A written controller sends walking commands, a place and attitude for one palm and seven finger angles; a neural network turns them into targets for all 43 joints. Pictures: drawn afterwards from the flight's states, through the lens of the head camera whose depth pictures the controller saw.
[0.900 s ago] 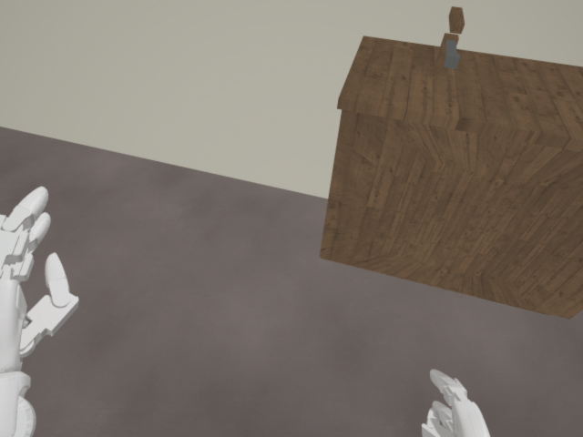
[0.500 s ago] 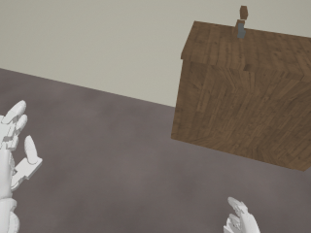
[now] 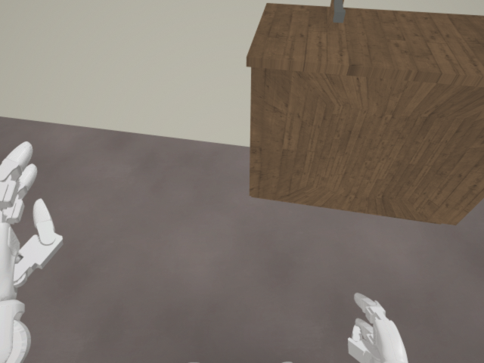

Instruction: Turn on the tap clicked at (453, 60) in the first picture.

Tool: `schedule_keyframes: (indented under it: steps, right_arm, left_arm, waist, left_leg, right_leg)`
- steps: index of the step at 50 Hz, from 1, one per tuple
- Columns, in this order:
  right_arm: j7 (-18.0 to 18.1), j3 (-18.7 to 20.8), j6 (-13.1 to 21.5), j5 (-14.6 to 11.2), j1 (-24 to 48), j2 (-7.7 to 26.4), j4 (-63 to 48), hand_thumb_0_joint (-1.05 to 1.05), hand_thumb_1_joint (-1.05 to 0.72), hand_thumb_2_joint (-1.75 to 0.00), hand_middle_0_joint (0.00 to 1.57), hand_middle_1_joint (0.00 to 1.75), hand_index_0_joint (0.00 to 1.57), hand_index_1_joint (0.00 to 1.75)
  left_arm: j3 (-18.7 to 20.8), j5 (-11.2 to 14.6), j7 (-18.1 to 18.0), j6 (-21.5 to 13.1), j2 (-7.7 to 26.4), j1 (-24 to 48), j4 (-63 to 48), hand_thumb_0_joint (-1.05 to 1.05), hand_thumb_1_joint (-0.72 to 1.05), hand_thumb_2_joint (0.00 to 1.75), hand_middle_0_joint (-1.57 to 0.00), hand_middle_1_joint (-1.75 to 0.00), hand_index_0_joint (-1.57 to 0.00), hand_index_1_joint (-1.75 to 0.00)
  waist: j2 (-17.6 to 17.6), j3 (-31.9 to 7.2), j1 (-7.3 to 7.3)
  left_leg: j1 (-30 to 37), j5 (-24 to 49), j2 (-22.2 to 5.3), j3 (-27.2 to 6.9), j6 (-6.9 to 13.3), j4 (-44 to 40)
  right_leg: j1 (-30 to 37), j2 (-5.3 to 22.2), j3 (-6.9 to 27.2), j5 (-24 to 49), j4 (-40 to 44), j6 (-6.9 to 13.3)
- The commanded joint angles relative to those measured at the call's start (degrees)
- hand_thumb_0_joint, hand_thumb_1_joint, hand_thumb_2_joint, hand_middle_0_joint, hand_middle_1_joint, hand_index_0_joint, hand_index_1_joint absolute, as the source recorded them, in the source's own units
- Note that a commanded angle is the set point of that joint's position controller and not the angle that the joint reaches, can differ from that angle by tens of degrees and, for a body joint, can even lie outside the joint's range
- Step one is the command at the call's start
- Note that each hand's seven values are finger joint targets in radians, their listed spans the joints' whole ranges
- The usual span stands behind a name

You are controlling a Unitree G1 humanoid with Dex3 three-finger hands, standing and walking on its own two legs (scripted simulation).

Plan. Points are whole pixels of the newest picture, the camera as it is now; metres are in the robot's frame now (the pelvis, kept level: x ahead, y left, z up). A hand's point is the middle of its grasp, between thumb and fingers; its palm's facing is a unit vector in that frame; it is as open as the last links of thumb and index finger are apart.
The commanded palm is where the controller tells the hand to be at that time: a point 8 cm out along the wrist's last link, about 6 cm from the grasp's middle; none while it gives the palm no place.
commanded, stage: walk to a spot facing it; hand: left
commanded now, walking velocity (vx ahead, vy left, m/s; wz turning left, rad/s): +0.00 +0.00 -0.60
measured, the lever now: (339, 15) +0.99 -0.20 +0.15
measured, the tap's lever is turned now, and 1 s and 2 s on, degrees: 0 0 0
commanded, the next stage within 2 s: take the last steps up to it in 1.24 s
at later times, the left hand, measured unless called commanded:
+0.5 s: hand (168, 216) +0.26 +0.12 +0.17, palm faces +0.12 -0.90 -0.42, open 7.4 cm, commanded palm +0.20 +0.19 +0.20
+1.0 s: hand (210, 164) +0.34 +0.08 +0.18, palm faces +0.02 -0.93 -0.37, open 7.4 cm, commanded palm +0.31 +0.13 +0.20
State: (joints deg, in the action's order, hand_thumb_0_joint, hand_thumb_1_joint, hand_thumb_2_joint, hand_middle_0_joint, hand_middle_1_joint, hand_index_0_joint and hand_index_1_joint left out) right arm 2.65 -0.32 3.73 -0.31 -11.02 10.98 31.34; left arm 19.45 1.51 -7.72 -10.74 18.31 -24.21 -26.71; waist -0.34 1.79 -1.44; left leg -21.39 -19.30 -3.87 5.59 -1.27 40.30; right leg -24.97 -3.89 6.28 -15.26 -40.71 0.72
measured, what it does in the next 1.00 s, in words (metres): steps on the spot, turning right: right foot, then left foot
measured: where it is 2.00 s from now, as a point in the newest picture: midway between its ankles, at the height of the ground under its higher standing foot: outside the picture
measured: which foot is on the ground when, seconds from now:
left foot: down 0.00-0.44, up 0.46-0.82, down 0.84-1.00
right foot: down 0.00-0.18, up 0.20-0.42, down 0.44-0.86, up 0.88-1.00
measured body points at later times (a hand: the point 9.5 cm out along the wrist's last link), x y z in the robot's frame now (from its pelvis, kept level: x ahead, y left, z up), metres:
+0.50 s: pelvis -0.03 -0.03 -0.01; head -0.02 -0.05 +0.44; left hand +0.25 +0.17 +0.19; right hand +0.07 -0.28 -0.10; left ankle -0.02 +0.13 -0.68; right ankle -0.04 -0.12 -0.72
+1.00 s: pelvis +0.04 -0.05 +0.02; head +0.02 -0.04 +0.47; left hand +0.33 +0.13 +0.20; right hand +0.07 -0.32 -0.07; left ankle +0.09 +0.05 -0.72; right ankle -0.02 -0.13 -0.66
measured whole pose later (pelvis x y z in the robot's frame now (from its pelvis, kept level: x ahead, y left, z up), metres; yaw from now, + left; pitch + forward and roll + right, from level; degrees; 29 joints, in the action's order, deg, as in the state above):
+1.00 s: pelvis +0.04 -0.05 +0.02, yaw -27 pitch -1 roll +0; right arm 4.4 -1.2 4.4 0.9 -15.0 9.4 35.7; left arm 19.7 -0.1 -8.6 -11.0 19.1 -25.2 -20.7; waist -0.2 -2.9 0.8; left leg -11.9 -16.1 -5.5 10.3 0.3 29.7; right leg -23.1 0.7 -4.3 -24.4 -54.8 0.6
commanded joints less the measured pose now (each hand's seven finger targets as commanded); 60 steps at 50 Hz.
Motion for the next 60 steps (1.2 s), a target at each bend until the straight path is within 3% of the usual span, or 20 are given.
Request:
schedule_keyframes:
  steps: [1,7,11,15,19,21,22,23,25,27,30,39,41,43,44,50,55,57,59,60]
  right_arm:
    - [-0.24,2.61,0.81,0.39,4.09,5.27,-8.19,0.0,-0.9,-0.9,0.2,0.3,0.2,0.3]
    - [-0.36,2.34,-1.39,0.01,4.37,6.04,-8.46,0.0,-0.9,-0.9,0.2,0.3,0.2,0.3]
    - [0.1,3.18,-0.69,-0.04,4.38,6.57,-9.2,0.0,-0.9,-0.9,0.2,0.3,0.2,0.3]
    - [-0.84,3.06,0.73,-0.67,3.28,7.93,-7.99,0.0,-0.9,-0.9,0.2,0.3,0.2,0.3]
    - [-1.13,2.97,2.65,0.14,2.21,8.87,-7.12,0.0,-0.9,-0.9,0.2,0.3,0.2,0.3]
    - [-0.95,3.11,2.86,-0.04,2.17,8.31,-7.02,0.0,-0.9,-0.9,0.2,0.3,0.2,0.3]
    - [-0.98,3.05,2.93,-0.19,2.96,6.64,-7.72,0.0,-0.9,-0.9,0.2,0.3,0.2,0.3]
    - [-0.66,2.57,3.18,0.32,6.39,6.84,-8.34,0.0,-0.9,-0.9,0.2,0.3,0.2,0.3]
    - [-1.12,3.52,1.87,0.26,5.44,7.96,-7.48,0.0,-0.9,-0.9,0.2,0.3,0.2,0.3]
    - [-1.26,1.88,0.28,0.35,5.42,6.63,-6.79,0.0,-0.9,-0.9,0.2,0.3,0.2,0.3]
    - [-1.02,1.69,-0.24,0.54,5.59,6.12,-5.9,0.0,-0.9,-0.9,0.2,0.3,0.2,0.3]
    - [2.05,2.42,1.31,0.43,1.57,7.1,-5.41,0.0,-0.9,-0.9,0.2,0.3,0.2,0.3]
    - [3.01,3.03,1.54,0.45,0.97,8.66,-6.02,0.0,-0.9,-0.9,0.2,0.3,0.2,0.3]
    - [2.93,2.64,1.57,0.28,1.61,8.94,-6.23,0.0,-0.9,-0.9,0.2,0.3,0.2,0.3]
    - [3.0,1.77,2.06,0.76,3.17,7.69,-5.23,0.0,-0.9,-0.9,0.2,0.3,0.2,0.3]
    - [2.35,2.03,4.37,1.04,2.39,7.84,-4.02,0.0,-0.9,-0.9,0.2,0.3,0.2,0.3]
    - [1.59,2.13,4.01,1.07,2.09,7.28,-4.24,0.0,-0.9,-0.9,0.2,0.3,0.2,0.3]
    - [1.3,2.2,3.21,0.58,2.84,6.38,-4.24,0.0,-0.9,-0.9,0.2,0.3,0.2,0.3]
    - [0.8,2.05,2.57,0.05,4.75,4.64,-5.69,0.0,-0.9,-0.9,0.2,0.3,0.2,0.3]
    - [0.51,2.06,2.34,0.19,5.62,5.21,-5.59,0.0,-0.9,-0.9,0.2,0.3,0.2,0.3]
  left_arm:
    - [8.38,0.32,-1.63,-3.68,12.68,2.28,-13.58,0.0,0.9,0.9,-0.2,-0.3,-0.2,-0.3]
    - [10.12,0.83,-1.5,-4.19,12.75,-1.64,-14.06,0.0,0.9,0.9,-0.2,-0.3,-0.2,-0.3]
    - [10.0,0.21,-0.69,-4.59,12.69,-2.83,-15.3,0.0,0.9,0.9,-0.2,-0.3,-0.2,-0.3]
    - [3.45,0.06,0.1,-4.09,8.59,5.7,-16.74,0.0,0.9,0.9,-0.2,-0.3,-0.2,-0.3]
    - [3.61,-0.79,-0.23,-3.84,9.94,7.64,-9.12,0.0,0.9,0.9,-0.2,-0.3,-0.2,-0.3]
    - [4.42,-1.16,-0.39,-3.67,11.13,7.64,-7.74,0.0,0.9,0.9,-0.2,-0.3,-0.2,-0.3]
    - [6.81,-1.28,-0.83,-4.07,13.84,7.33,-7.96,0.0,0.9,0.9,-0.2,-0.3,-0.2,-0.3]
    - [10.07,-0.2,-1.77,-4.29,16.27,6.34,-7.98,0.0,0.9,0.9,-0.2,-0.3,-0.2,-0.3]
    - [10.21,-0.26,-1.58,-4.77,16.53,3.28,-11.14,0.0,0.9,0.9,-0.2,-0.3,-0.2,-0.3]
    - [10.95,0.22,-1.3,-6.33,16.04,-2.6,-15.85,0.0,0.9,0.9,-0.2,-0.3,-0.2,-0.3]
    - [12.39,0.39,-1.59,-7.4,16.69,-3.38,-18.9,0.0,0.9,0.9,-0.2,-0.3,-0.2,-0.3]
    - [6.99,-0.02,-2.28,-4.86,11.55,-2.72,-7.18,0.0,0.9,0.9,-0.2,-0.3,-0.2,-0.3]
    - [5.31,-0.26,-1.86,-5.03,10.84,0.6,-8.44,0.0,0.9,0.9,-0.2,-0.3,-0.2,-0.3]
    - [5.38,-0.64,-2.17,-5.9,10.71,3.28,-9.7,0.0,0.9,0.9,-0.2,-0.3,-0.2,-0.3]
    - [6.31,-1.43,-1.84,-5.92,13.08,4.71,-7.82,0.0,0.9,0.9,-0.2,-0.3,-0.2,-0.3]
    - [4.18,-2.42,-1.44,-4.76,11.53,7.04,-13.75,0.0,0.9,0.9,-0.2,-0.3,-0.2,-0.3]
    - [6.88,-1.77,-1.83,-3.83,12.34,4.02,-9.71,0.0,0.9,0.9,-0.2,-0.3,-0.2,-0.3]
    - [7.42,-1.31,-1.61,-3.56,12.44,4.2,-7.97,0.0,0.9,0.9,-0.2,-0.3,-0.2,-0.3]
    - [9.65,-1.34,-2.13,-3.31,15.31,4.52,-7.99,0.0,0.9,0.9,-0.2,-0.3,-0.2,-0.3]
    - [9.4,-0.7,-2.05,-3.15,13.9,3.31,-7.28,0.0,0.9,0.9,-0.2,-0.3,-0.2,-0.3]
  waist:
    - [10.99,-7.54,0.24]
    - [6.61,-14.23,0.82]
    - [-15.15,-12.43,-0.31]
    - [-10.11,-3.57,0.84]
    - [-10.6,-2.35,0.77]
    - [-1.34,-4.49,-0.33]
    - [15.68,-5.94,-0.42]
    - [21.13,-5.74,-1.45]
    - [8.54,-6.72,0.22]
    - [1.28,-6.21,0.73]
    - [2.98,-10.01,1.6]
    - [4.13,-7.66,1.87]
    - [-1.55,-5.23,2.71]
    - [-13.74,-2.23,2.63]
    - [-12.89,0.06,2.75]
    - [-11.29,0.98,1.42]
    - [-10.76,-3.33,1.71]
    - [-3.61,-6.35,0.67]
    - [19.55,-9.27,0.19]
    - [14.84,-8.48,0.43]
  left_leg:
    - [-0.51,-10.61,2.43,-3.13,-1.22,8.7]
    - [11.68,2.66,0.59,-3.42,0.04,-12.08]
    - [16.81,22.79,-22.01,-16.35,10.77,-18.85]
    - [9.86,22.67,-18.84,-1.19,7.3,-16.31]
    - [4.73,10.13,-16.66,1.86,4.27,-11.19]
    - [-1.79,4.57,-11.54,5.11,2.44,7.23]
    - [-14.03,-10.01,-3.28,6.85,-0.34,23.47]
    - [-22.61,-18.32,-0.36,0.06,-1.94,33.75]
    - [-22.36,-11.37,-3.84,-7.77,-2.24,36.84]
    - [-21.45,-4.56,-4.42,-7.55,-2.29,34.51]
    - [-15.71,-2.5,-4.34,-5.16,-2.17,22.27]
    - [8.19,1.74,0.38,3.3,1.06,-11.23]
    - [16.23,-4.45,-4.27,-3.42,3.77,-19.19]
    - [22.14,-12.3,-20.37,-27.53,11.79,-29.08]
    - [14.9,-19.41,-22.51,-28.58,12.57,-32.57]
    - [8.05,-7.89,-16.48,-5.84,8.7,-28.25]
    - [8.8,3.77,-14.53,1.34,6.02,-18.08]
    - [2.66,7.67,-11.31,5.26,4.53,-1.79]
    - [-19.04,-12.96,0.49,5.19,0.73,27.03]
    - [-20.57,-13.25,-1.47,-2.41,0.5,32.25]
  right_leg:
    - [1.13,16.53,27.04,2.99,21.64,7.98]
    - [5.47,9.11,15.99,16.03,10.16,3.87]
    - [-10.42,2.47,-2.45,-13.94,-23.16,-3.52]
    - [-5.65,5.93,-7.46,-9.77,-14.28,-3.78]
    - [6.92,2.77,-15.7,-9.09,1.05,-3.25]
    - [15.9,5.09,-9.41,-2.93,12.16,0.45]
    - [22.72,16.2,13.66,7.9,17.48,7.42]
    - [22.69,24.75,28.56,14.81,22.15,12.27]
    - [19.47,24.18,29.97,-3.8,24.35,13.69]
    - [17.7,21.09,20.82,0.51,23.9,13.77]
    - [17.84,17.81,9.54,6.91,23.02,11.72]
    - [8.59,12.46,5.69,-13.9,22.62,7.92]
    - [1.58,8.32,3.57,-14.5,13.51,4.49]
    - [-11.95,1.31,-8.32,-15.52,-8.49,0.47]
    - [-11.47,3.97,-7.08,-13.95,-17.2,0.34]
    - [-2.57,7.83,-11.93,-6.78,-7.81,-0.93]
    - [9.17,3.91,-19.03,-3.42,7.43,-1.41]
    - [19.87,4.79,-15.32,-0.64,13.25,0.64]
    - [31.45,24.05,22.56,10.88,21.97,12.23]
    - [29.36,26.88,24.92,10.02,22.95,13.6]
